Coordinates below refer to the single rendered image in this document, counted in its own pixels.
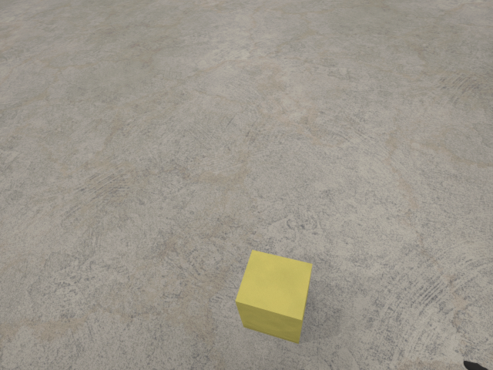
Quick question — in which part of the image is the carton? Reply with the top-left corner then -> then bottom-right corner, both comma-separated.
235,250 -> 313,344

